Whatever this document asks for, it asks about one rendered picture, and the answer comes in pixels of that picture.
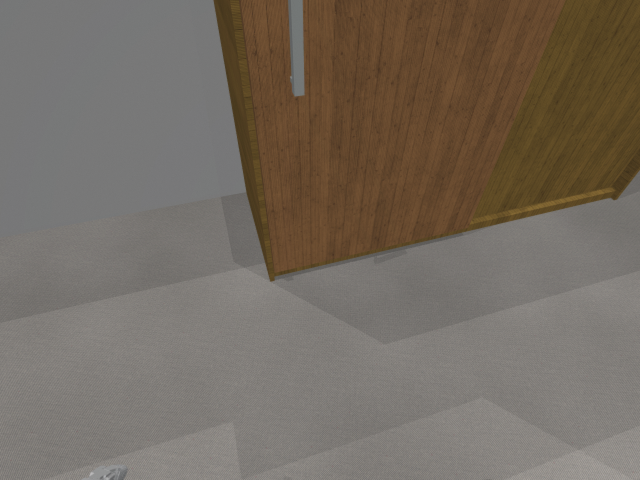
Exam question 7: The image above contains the wardrobe door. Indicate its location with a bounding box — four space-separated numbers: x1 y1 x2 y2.
473 0 640 218
239 0 565 273

